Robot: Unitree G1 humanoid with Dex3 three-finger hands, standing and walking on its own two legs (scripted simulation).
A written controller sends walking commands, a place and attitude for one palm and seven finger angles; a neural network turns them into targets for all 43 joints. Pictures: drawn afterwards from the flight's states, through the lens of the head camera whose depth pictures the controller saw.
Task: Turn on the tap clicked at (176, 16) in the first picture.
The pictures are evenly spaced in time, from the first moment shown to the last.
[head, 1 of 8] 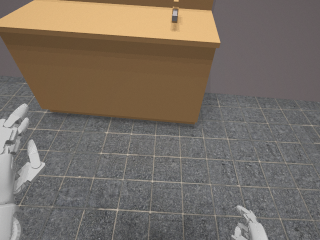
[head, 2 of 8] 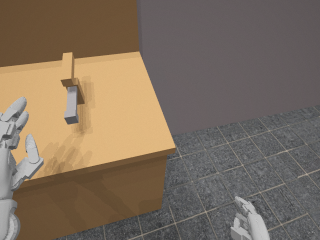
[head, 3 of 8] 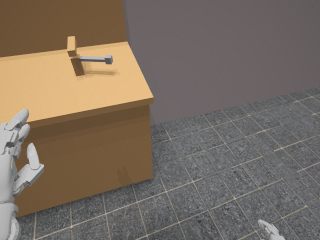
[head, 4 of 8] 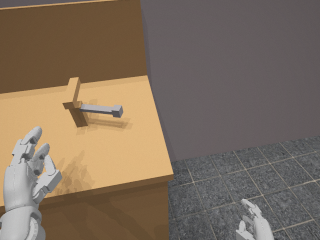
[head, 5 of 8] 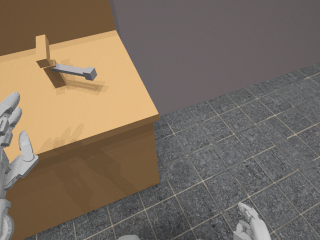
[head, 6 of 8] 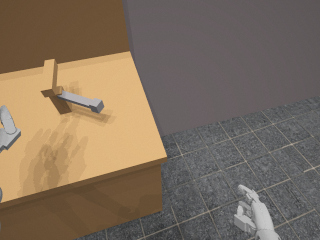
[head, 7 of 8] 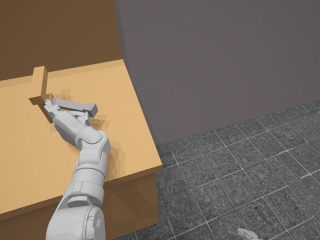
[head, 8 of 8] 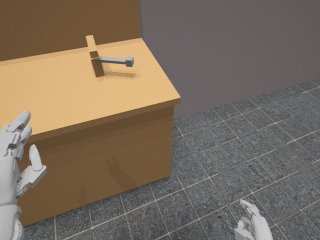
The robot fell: no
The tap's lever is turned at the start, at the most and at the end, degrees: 0 86 60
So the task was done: yes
